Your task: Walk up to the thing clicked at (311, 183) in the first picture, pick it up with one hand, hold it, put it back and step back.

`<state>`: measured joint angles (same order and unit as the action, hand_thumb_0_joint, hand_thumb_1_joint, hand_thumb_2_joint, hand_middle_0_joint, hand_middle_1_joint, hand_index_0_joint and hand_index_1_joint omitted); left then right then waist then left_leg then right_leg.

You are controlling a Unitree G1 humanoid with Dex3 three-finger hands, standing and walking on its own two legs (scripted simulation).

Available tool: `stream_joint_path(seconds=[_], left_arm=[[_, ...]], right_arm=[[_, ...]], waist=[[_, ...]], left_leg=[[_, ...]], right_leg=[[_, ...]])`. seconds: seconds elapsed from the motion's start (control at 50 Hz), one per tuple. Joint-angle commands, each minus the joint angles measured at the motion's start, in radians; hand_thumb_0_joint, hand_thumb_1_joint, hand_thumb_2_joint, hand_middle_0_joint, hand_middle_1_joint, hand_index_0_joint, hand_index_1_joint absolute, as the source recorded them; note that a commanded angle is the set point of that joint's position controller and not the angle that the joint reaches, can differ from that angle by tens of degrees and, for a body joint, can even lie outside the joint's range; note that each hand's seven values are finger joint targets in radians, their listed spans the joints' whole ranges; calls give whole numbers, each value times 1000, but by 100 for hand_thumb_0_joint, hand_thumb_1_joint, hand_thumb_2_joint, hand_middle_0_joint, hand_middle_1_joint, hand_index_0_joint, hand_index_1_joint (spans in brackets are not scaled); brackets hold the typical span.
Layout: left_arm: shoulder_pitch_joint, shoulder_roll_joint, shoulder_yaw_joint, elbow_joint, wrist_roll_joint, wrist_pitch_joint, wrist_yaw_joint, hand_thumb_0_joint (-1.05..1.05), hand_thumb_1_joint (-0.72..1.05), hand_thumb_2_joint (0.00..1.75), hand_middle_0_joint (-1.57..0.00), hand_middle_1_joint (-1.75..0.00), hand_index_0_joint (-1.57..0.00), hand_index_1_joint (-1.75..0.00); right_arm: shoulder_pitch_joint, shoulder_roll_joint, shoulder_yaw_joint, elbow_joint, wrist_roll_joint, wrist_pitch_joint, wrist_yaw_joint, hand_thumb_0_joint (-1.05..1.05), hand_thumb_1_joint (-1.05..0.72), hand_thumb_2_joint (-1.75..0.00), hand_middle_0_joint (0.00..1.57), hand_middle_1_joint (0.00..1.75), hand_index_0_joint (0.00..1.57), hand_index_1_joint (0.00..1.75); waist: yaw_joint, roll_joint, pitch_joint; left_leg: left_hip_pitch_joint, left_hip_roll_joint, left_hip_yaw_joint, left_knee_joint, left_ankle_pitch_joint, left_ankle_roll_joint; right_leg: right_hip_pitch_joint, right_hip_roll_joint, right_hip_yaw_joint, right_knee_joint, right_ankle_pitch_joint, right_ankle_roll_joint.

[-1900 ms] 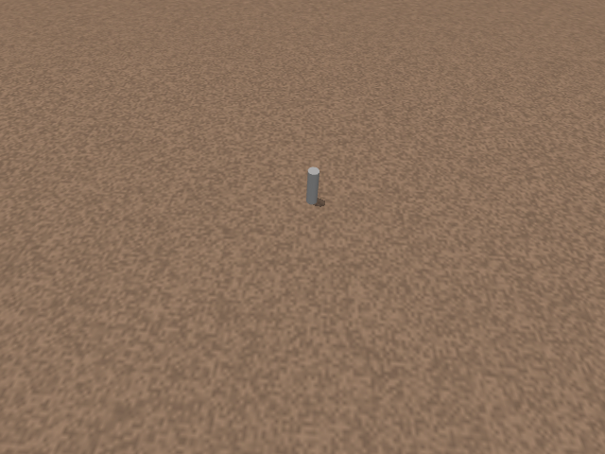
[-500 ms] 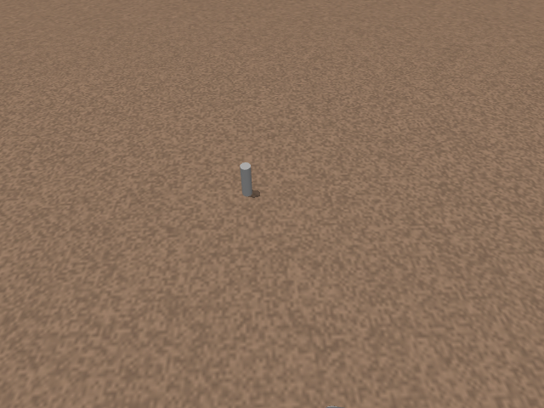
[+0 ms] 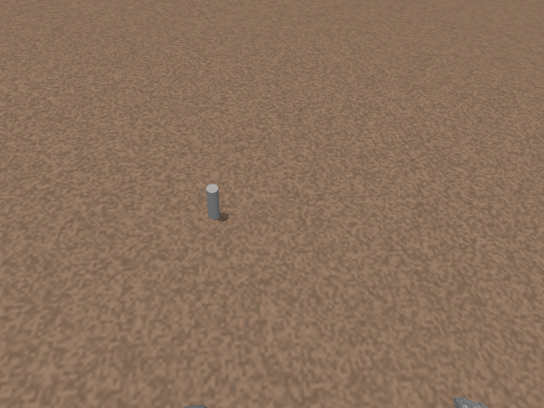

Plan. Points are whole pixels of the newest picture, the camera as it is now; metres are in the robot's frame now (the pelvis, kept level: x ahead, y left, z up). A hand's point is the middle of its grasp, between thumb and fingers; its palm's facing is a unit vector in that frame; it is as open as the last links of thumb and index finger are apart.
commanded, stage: walk up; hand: left
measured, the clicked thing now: (213, 202) +1.01 +0.21 -0.66
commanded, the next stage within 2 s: none
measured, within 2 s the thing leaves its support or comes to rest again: neither
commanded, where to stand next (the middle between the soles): +0.66 +0.01 m, yaw -2 degrees
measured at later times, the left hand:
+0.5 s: hand (131, 308) +0.29 +0.24 -0.11, palm faces -0.06 -0.92 -0.39, open 7.4 cm
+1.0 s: hand (136, 229) +0.47 +0.28 -0.12, palm faces -0.12 -0.93 -0.35, open 7.4 cm
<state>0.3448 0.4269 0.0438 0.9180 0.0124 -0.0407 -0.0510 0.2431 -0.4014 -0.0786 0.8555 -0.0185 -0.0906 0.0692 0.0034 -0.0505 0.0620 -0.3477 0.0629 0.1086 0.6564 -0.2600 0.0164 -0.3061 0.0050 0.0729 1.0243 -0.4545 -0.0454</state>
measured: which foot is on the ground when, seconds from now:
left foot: down 0.00-0.30, up 0.32-0.64, down 0.66-1.00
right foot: up 0.00-0.28, down 0.30-0.68, up 0.70-1.00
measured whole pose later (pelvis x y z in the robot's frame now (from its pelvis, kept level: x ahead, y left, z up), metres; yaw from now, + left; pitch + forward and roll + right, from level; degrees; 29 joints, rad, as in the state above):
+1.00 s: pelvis +0.38 +0.01 +0.01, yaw -3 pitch -3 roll +1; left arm 0.26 0.43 0.06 0.90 0.01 -0.04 -0.08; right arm 0.37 -0.43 -0.04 0.84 0.00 -0.08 0.06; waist -0.04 -0.02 0.08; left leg -0.16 0.04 0.11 0.53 -0.32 0.02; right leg -0.48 -0.09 -0.03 0.74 -0.26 -0.02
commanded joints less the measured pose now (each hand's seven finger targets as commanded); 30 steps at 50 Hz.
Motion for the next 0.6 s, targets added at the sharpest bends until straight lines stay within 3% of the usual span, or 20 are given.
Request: stream_joint_path(seconds=[0.0,0.04,0.08,0.14,0.2,0.22,0.24,0.26,0.28,0.3,0.32,0.36,0.4,0.42,0.48,0.52,0.58], left_arm=[[15,230,58,-78,-15,-48,18,0,90,90,-20,-30,-20,-30],[3,203,55,-76,-14,-41,2,0,90,90,-20,-30,-20,-30],[-67,180,52,-109,-11,-38,-12,0,90,90,-20,-30,-20,-30],[-123,169,58,-130,-7,-40,-27,0,90,90,-20,-30,-20,-30],[-90,172,68,-108,-4,-40,-26,0,90,90,-20,-30,-20,-30],[-71,176,74,-96,-3,-41,-25,0,90,90,-20,-30,-20,-30],[-6,204,89,-80,-1,-44,-17,0,90,90,-20,-30,-20,-30],[77,247,109,-62,-1,-53,-4,0,90,90,-20,-30,-20,-30],[149,343,133,-75,2,-65,11,0,90,90,-20,-30,-20,-30],[112,376,123,-98,-10,-65,12,0,90,90,-20,-30,-20,-30],[44,361,116,-111,-26,-62,16,0,90,90,-20,-30,-20,-30],[-38,311,104,-130,-23,-61,23,0,90,90,-20,-30,-20,-30],[-60,274,92,-134,-18,-64,21,0,90,90,-20,-30,-20,-30],[-74,276,90,-140,-14,-66,20,0,90,90,-20,-30,-20,-30],[-69,281,95,-151,-6,-70,17,0,90,90,-20,-30,-20,-30],[-51,282,95,-152,-3,-71,14,0,90,90,-20,-30,-20,-30],[-96,287,88,-159,-5,-66,11,0,90,90,-20,-30,-20,-30]], right_arm=[[58,-278,-67,-71,15,-18,-35,0,-90,-90,20,30,20,30],[62,-267,-58,-68,10,-22,-35,0,-90,-90,20,30,20,30],[77,-286,-63,-76,2,-22,-34,0,-90,-90,20,30,20,30],[69,-292,-60,-91,3,-21,-30,0,-90,-90,20,30,20,30],[46,-292,-58,-104,11,-8,-28,0,-90,-90,20,30,20,30],[53,-282,-52,-106,14,-3,-27,0,-90,-90,20,30,20,30],[52,-259,-42,-113,13,0,-27,0,-90,-90,20,30,20,30],[98,-206,-21,-111,12,1,-27,0,-90,-90,20,30,20,30],[125,-136,6,-134,12,2,-26,0,-90,-90,20,30,20,30],[93,-224,-18,-124,11,14,-37,0,-90,-90,20,30,20,30],[71,-268,-31,-100,11,22,-43,0,-90,-90,20,30,20,30],[95,-262,-31,-70,21,18,-36,0,-90,-90,20,30,20,30],[153,-248,-33,-31,17,21,-24,0,-90,-90,20,30,20,30],[178,-239,-36,-22,11,24,-18,0,-90,-90,20,30,20,30],[121,-228,-42,-37,2,28,-1,0,-90,-90,20,30,20,30],[58,-219,-42,-58,0,21,7,0,-90,-90,20,30,20,30],[82,-207,-49,-48,-1,4,7,0,-90,-90,20,30,20,30]], waist=[[-19,174,20],[-17,195,17],[-33,220,22],[-27,219,7],[3,182,-34],[17,143,-34],[62,71,-68],[102,-88,-119],[121,-299,-147],[114,-178,-112],[83,-64,-37],[42,-56,4],[9,-99,6],[-1,-113,0],[14,-127,5],[30,-105,0],[-14,-70,-37]], left_leg=[[256,277,-392,-414,-136,201],[193,232,-246,-405,45,197],[205,246,-206,-402,127,226],[155,220,-140,-365,133,201],[95,189,-96,-265,80,167],[33,171,-77,-218,36,151],[-20,152,-71,-86,63,129],[-97,87,-18,164,52,98],[-285,-38,12,462,-252,46],[-356,-40,-91,552,-294,32],[-336,24,-169,572,-239,28],[-327,62,-178,501,-163,29],[-219,62,-157,395,-112,21],[-184,60,-137,349,-92,9],[-161,54,-98,194,-71,-7],[-126,48,-87,93,-37,-7],[47,20,-47,-44,45,-1]], right_leg=[[-366,-84,51,96,85,7],[-283,-85,3,-17,113,31],[-268,-104,-47,-150,121,44],[-143,-96,-87,-314,220,25],[28,-39,-157,-399,296,14],[116,-19,-177,-423,318,13],[245,-2,-161,-436,271,-2],[378,-45,-63,-523,146,-23],[460,-313,369,-668,-48,-112],[385,-435,639,-786,-152,-228],[254,-434,595,-793,-181,-244],[191,-359,393,-772,-55,-226],[89,-280,227,-754,76,-184],[54,-267,176,-749,84,-187],[16,-257,117,-767,-17,-194],[13,-255,106,-756,-15,-186],[-46,-247,53,-671,30,-155]])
